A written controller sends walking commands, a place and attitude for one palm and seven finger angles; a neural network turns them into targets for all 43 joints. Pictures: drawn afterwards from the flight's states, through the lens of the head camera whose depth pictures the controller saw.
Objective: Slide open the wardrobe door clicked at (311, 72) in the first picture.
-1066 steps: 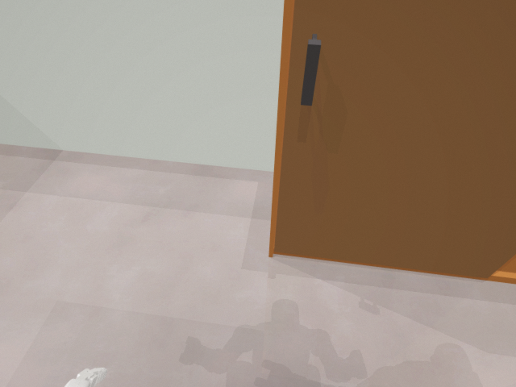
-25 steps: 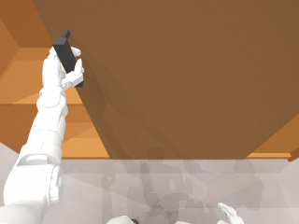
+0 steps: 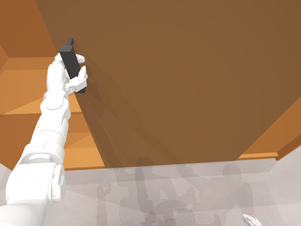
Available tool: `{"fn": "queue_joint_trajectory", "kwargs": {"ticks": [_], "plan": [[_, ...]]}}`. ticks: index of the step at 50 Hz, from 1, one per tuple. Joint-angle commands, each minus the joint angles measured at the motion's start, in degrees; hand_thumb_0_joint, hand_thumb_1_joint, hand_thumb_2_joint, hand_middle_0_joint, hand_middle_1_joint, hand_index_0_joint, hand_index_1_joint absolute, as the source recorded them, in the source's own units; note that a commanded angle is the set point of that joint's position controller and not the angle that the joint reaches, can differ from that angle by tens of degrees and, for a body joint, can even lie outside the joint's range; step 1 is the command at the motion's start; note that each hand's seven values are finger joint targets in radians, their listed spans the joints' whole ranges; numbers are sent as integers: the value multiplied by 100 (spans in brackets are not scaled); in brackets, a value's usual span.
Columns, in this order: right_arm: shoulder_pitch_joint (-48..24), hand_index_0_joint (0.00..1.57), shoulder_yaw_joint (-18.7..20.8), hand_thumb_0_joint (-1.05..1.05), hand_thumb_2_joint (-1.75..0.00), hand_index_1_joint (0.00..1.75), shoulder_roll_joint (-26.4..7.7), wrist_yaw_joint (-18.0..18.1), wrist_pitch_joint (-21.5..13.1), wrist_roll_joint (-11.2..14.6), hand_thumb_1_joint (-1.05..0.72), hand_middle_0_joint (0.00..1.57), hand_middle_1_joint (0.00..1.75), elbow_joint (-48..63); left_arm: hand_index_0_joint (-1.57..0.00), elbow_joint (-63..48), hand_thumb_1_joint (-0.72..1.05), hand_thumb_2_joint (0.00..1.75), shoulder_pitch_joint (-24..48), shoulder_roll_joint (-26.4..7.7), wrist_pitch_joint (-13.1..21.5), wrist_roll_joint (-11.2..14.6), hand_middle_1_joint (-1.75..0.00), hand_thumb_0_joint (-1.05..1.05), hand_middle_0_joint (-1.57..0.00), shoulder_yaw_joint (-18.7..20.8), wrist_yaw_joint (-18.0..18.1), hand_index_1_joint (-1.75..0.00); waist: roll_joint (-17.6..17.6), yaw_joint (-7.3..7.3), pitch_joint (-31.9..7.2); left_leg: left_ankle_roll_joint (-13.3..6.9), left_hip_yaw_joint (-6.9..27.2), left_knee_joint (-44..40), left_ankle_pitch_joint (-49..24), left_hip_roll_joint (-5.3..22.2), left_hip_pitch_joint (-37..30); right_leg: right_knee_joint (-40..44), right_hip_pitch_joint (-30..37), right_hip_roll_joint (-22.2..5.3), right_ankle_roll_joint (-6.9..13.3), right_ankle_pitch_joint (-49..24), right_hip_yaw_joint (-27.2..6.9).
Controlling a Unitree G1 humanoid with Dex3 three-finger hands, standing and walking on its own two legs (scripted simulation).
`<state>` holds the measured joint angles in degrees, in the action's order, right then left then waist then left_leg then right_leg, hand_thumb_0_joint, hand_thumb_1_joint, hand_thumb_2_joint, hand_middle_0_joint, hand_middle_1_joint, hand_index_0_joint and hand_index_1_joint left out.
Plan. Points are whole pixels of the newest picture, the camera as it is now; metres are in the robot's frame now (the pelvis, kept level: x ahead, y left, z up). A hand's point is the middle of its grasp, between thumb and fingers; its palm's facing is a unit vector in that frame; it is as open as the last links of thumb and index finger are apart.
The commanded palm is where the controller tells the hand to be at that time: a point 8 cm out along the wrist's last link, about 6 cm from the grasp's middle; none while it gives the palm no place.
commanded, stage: stop walking and hold the door there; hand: left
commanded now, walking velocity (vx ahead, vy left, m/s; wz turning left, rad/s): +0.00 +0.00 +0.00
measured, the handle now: (75, 66) +0.50 +0.22 +0.14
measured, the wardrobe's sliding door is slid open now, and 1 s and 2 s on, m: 0.54 0.54 0.54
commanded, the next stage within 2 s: loosen the grip on the handle in 0.24 s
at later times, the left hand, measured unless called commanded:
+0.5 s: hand (78, 76) +0.46 +0.20 +0.14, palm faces +0.22 -0.97 -0.08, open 6.8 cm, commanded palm +0.42 +0.24 +0.13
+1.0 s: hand (78, 79) +0.46 +0.21 +0.12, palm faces +0.20 -0.97 -0.11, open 14.0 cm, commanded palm +0.43 +0.26 +0.12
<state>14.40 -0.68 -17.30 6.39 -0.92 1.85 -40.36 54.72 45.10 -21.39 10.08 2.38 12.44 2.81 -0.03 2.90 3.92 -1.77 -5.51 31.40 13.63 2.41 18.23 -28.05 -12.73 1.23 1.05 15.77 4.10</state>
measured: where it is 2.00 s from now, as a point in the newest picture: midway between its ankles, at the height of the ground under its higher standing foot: outside the picture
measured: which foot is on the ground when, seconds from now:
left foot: down 0.00-1.00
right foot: down 0.00-1.00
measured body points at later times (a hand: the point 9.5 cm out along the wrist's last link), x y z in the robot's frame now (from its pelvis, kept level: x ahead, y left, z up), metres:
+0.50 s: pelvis -0.01 -0.01 +0.00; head +0.01 +0.01 +0.45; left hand +0.44 +0.26 +0.15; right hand +0.06 -0.28 -0.10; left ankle +0.03 +0.10 -0.73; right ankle -0.01 -0.10 -0.73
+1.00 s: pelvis +0.01 +0.00 -0.01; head +0.04 +0.00 +0.44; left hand +0.45 +0.26 +0.13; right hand +0.05 -0.27 -0.12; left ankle +0.03 +0.10 -0.73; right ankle -0.01 -0.11 -0.73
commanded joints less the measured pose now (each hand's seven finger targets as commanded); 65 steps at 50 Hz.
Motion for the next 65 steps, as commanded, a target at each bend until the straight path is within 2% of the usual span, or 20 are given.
{"fn": "queue_joint_trajectory", "kwargs": {"ticks": [1, 10, 16, 17, 18, 19, 20, 21, 23, 26, 30, 36, 38, 43, 49, 52, 55, 58, 60, 65], "plan": [[98, 20, 245, 0, -90, 30, -768, 45, -184, 19, -90, 20, 30, 577, -45, -879, 90, 90, 1932, -1527, 258, -48, -140, 0, -45, 224, 44, -140, 332, -239, -1904, -38, 954, -393, -1672, 823, -590, 273, 639, -714, -85, -1183, -601], [188, 20, 215, 0, -90, 30, -768, 75, -161, 5, -90, 20, 30, 501, -45, -541, 90, 90, 1936, -1733, 244, -19, -140, 0, -45, 396, 47, -140, 47, -249, -1879, -51, 903, -456, -1444, 840, -584, 363, 541, -708, -116, -1071, -632], [219, 20, 218, 0, -90, 30, -752, 66, -197, 8, -90, 20, 30, 434, -45, -643, 90, 90, 2169, -1476, 272, -7, -140, 0, -45, 156, 11, -140, 45, -229, -1928, -61, 861, -431, -1578, 846, -774, 349, 412, -663, -146, -1087, -601], [613, 20, 730, 0, -90, 30, -784, -159, -513, -89, -90, 20, 30, 619, -45, -1823, 90, 90, 5685, -4160, 454, -721, -140, 0, -45, 1882, -81, -140, -235, -199, -1901, -207, 319, -148, -1298, 490, -912, 573, 249, -660, -206, -1770, -1041], [370, 20, 465, 0, -90, 30, -826, -266, -853, -223, -90, 20, 30, 476, -45, -11, 78, 84, 4996, -2286, -93, -650, -140, 0, -45, 843, -348, -140, -781, 490, -3684, -226, 444, -609, -2599, -122, -1125, -287, 24, -3, 141, -3173, -255], [828, 20, 598, 0, -90, 30, -949, -292, -918, -110, -90, 20, 30, 377, -45, -522, 66, 78, 4236, -2103, -131, -275, -140, 0, -45, 937, -385, -140, -137, 219, -3833, -27, 505, -258, -3241, 14, -1753, -310, -256, -82, 103, -2533, -25], [992, 20, 557, 0, -90, 30, -738, -321, -859, -127, -90, 20, 30, 176, -45, 193, 54, 73, 3105, -1266, -202, -401, -140, 0, -45, 817, -464, -140, -268, 263, -3298, 67, 626, -110, -3329, 24, -1762, -209, -884, 4, 53, -2057, -20], [752, 20, 487, 0, -90, 30, -839, -389, -846, -180, -90, 20, 30, 194, -45, -176, 42, 67, 3308, -1463, -5, -173, -140, 0, -45, 1007, -439, -140, 466, 145, -2842, 82, 619, -167, -2824, 46, -1840, -3, -1133, -26, 32, -1548, -119], [592, 20, 463, 0, -90, 30, -775, -461, -835, -195, -90, 20, 30, 311, -45, -506, 17, 55, 3070, -1573, 261, -237, -140, 0, -45, 908, -263, -140, 852, 143, -2349, -24, 480, -211, -1458, -45, -1450, 121, -1143, -60, 99, -1077, -222], [555, 20, 431, 0, -90, 30, -734, -523, -811, -130, -90, 20, 30, 479, -45, -455, -19, 37, 2896, -1149, 450, -443, -140, 0, -45, 262, -167, -140, 60, 328, -1746, -160, 446, -236, -259, -62, -671, 151, -1390, -73, 58, -327, -212], [472, 20, 368, 0, -90, 30, -847, -428, -808, 12, -90, 20, 30, 609, -41, -499, -55, 20, 3266, -1608, 419, -90, -135, 0, -41, 520, -248, -135, -148, 278, -1880, -185, 388, -340, 760, -162, -219, 317, -1172, -148, -6, 563, -501], [680, 20, 396, 0, -90, 30, -805, -370, -870, 6, -90, 20, 30, 562, -33, -979, -55, 20, 3291, -1707, 356, -140, -125, 0, -33, 508, -280, -125, 368, 201, -2626, -179, 428, -139, 64, -158, -649, 89, -1067, -87, 26, -68, -449], [759, 20, 360, 0, -90, 30, -834, -348, -806, -13, -90, 20, 30, 552, -30, -817, -55, 20, 2999, -2193, 357, -113, -122, 0, -30, 920, -266, -122, 97, 113, -2481, -204, 368, -80, -161, -181, -302, 65, -818, -87, 0, -354, -482], [854, 20, 405, 0, -90, 30, -769, -351, -761, -12, -90, 20, 30, 550, -25, -1293, -55, 20, 2729, -1882, 338, -40, -115, 0, -25, 757, -354, -115, 384, 97, -2810, -191, 345, 67, -1004, -173, -676, -100, -702, -51, 8, -1304, -405], [856, 20, 417, 0, -90, 30, -758, -326, -691, 32, -90, 20, 30, 588, -25, -1638, -55, 20, 2308, -1819, 85, 198, -115, 0, -25, 889, -430, -115, 20, 61, -2519, -207, 391, 91, -1401, -151, -665, -74, -624, -10, -19, -1703, -329], [944, 20, 388, 0, -90, 30, -747, -329, -623, 8, -90, 20, 30, 526, -25, -1186, -55, 20, 2165, -1914, -3, 52, -115, 0, -25, 987, -379, -115, -41, 86, -2191, -185, 423, 113, -1294, -156, -470, -126, -893, -17, -32, -1552, -293], [901, 20, 369, 0, -90, 30, -735, -306, -568, 1, -90, 20, 30, 621, -25, -1401, -55, 20, 2141, -2333, 20, -44, -115, 0, -25, 1256, -386, -115, 29, -27, -2504, -189, 420, 120, -1430, -181, -477, -213, -628, -47, -20, -1702, -335], [828, 20, 352, 0, -90, 30, -678, -307, -530, 15, -90, 20, 30, 728, -25, -1501, -55, 20, 1934, -2129, -14, 3, -115, 0, -25, 1164, -467, -115, 208, -81, -2565, -152, 419, 156, -1597, -168, -606, -253, -682, -35, 1, -1753, -301], [845, 20, 362, 0, -90, 30, -707, -287, -510, 12, -90, 20, 30, 762, -25, -1582, -55, 20, 1780, -2362, -7, 33, -115, 0, -25, 1366, -501, -115, 106, -131, -2698, -161, 435, 176, -1725, -151, -619, -269, -567, -29, -3, -1856, -313], [789, 20, 347, 0, -90, 30, -730, -249, -495, 43, -90, 20, 30, 820, -25, -1783, -55, 20, 1878, -2445, 58, 45, -115, 0, -25, 1265, -713, -115, 231, -47, -2646, -186, 407, 195, -1572, -157, -601, -236, -609, -20, -19, -1814, -358]]}}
